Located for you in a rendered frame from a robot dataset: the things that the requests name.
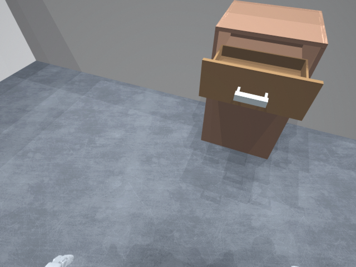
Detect drawer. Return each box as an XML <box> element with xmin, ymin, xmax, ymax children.
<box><xmin>199</xmin><ymin>44</ymin><xmax>324</xmax><ymax>121</ymax></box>

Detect handle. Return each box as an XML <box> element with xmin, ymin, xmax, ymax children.
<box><xmin>233</xmin><ymin>87</ymin><xmax>269</xmax><ymax>108</ymax></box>

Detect left robot hand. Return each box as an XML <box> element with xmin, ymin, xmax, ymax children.
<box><xmin>45</xmin><ymin>255</ymin><xmax>74</xmax><ymax>267</ymax></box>

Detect cabinet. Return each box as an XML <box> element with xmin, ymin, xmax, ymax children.
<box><xmin>201</xmin><ymin>0</ymin><xmax>328</xmax><ymax>159</ymax></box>

